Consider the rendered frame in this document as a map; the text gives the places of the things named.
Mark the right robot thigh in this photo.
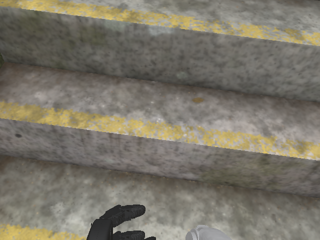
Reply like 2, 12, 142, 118
185, 227, 232, 240

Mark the robot right shin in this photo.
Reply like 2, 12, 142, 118
196, 225, 209, 229

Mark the left robot hand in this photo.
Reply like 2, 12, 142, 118
86, 204, 156, 240

